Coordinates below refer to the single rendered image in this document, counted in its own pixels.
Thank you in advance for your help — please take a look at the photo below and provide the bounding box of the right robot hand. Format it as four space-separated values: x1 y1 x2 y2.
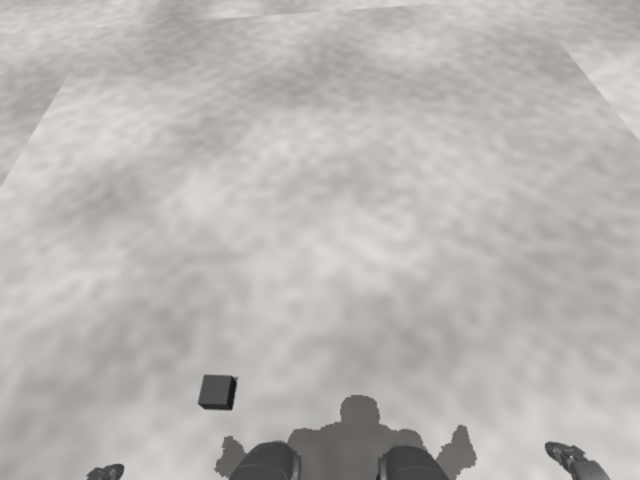
545 442 610 480

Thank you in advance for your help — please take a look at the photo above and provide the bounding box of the left robot hand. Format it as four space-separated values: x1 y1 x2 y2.
84 464 124 480

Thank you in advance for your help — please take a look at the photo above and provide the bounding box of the small box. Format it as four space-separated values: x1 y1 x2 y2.
198 375 237 410

